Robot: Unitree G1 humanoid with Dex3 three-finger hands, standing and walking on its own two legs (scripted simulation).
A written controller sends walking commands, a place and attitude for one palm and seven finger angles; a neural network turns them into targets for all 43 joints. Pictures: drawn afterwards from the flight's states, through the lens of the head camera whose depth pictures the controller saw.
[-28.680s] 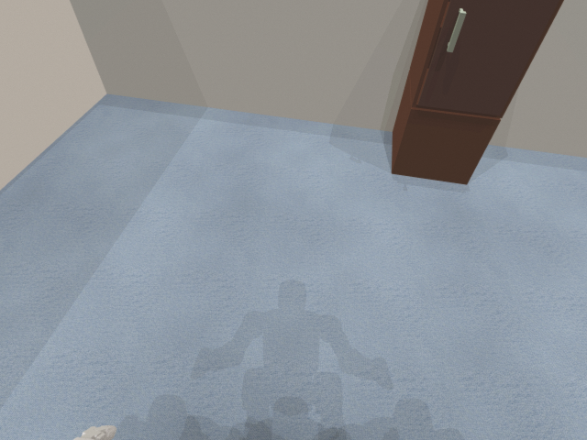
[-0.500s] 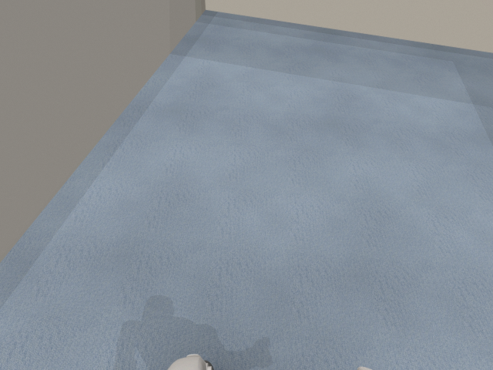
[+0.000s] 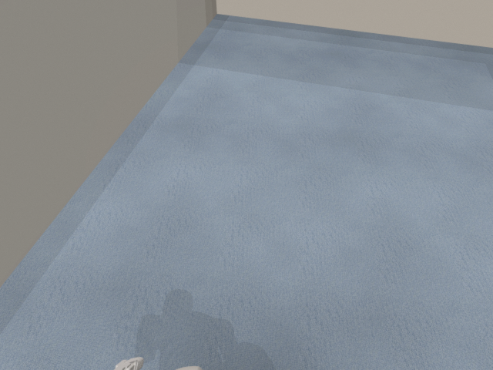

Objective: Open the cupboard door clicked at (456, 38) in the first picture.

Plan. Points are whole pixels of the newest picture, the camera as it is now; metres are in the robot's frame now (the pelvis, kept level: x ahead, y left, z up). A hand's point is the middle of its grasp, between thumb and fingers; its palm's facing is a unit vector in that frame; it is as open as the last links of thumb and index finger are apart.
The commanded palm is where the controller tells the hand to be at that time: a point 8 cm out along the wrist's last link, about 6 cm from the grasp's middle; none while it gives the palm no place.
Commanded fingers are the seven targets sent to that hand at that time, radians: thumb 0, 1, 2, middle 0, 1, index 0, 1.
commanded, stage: turn to face it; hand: left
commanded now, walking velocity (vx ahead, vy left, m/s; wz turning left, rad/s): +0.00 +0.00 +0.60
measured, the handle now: out of the picture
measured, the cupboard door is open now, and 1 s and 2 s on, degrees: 49 49 49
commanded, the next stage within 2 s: none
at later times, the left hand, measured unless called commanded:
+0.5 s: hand out of the picture +0.09 +0.19 -0.15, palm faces +0.32 -0.89 -0.32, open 7.4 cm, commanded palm none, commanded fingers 0.00 0.90 0.90 -0.20 -0.30 -0.20 -0.30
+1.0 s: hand out of the picture +0.01 +0.18 -0.17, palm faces +0.61 -0.75 -0.25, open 7.4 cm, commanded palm none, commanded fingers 0.00 0.90 0.90 -0.20 -0.30 -0.20 -0.30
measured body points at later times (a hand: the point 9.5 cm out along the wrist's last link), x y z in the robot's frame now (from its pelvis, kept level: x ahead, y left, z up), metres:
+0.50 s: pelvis +0.06 -0.04 +0.00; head +0.12 -0.06 +0.44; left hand +0.08 +0.24 -0.12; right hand +0.23 -0.27 -0.15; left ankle +0.01 +0.09 -0.67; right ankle +0.09 -0.14 -0.73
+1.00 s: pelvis +0.07 -0.05 +0.00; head +0.11 +0.00 +0.44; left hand -0.03 +0.21 -0.15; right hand +0.30 -0.19 -0.13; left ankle +0.02 +0.05 -0.73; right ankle +0.16 -0.18 -0.67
